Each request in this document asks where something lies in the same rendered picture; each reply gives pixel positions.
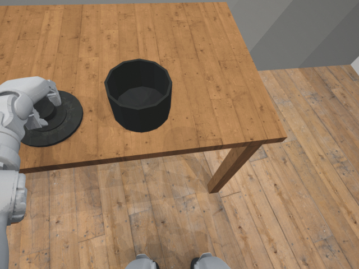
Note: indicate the robot right shin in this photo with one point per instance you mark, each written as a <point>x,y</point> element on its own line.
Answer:
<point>205,255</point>

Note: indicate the lid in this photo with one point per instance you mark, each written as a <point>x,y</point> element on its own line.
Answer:
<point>64,124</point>

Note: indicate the left robot hand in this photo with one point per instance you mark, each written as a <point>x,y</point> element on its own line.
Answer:
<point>35,88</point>

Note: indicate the right robot thigh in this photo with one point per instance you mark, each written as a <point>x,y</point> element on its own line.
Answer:
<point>211,263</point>

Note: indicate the table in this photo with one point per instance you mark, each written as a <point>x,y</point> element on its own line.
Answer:
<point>218,98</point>

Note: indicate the knob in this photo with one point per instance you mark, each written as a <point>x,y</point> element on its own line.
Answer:
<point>46,109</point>

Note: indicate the left robot upper arm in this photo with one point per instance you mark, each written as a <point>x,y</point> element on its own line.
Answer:
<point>13,194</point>

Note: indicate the pot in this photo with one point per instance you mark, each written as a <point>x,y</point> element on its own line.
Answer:
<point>139,92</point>

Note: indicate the left robot forearm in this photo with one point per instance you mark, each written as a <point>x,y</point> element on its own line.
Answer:
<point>15,107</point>

